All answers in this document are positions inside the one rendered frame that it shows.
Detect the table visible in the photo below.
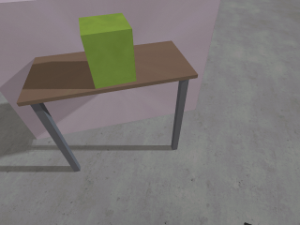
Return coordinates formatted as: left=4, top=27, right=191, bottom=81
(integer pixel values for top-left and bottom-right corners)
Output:
left=16, top=40, right=198, bottom=172

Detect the carton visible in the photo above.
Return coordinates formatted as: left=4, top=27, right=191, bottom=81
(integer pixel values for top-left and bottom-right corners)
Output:
left=79, top=12, right=137, bottom=89

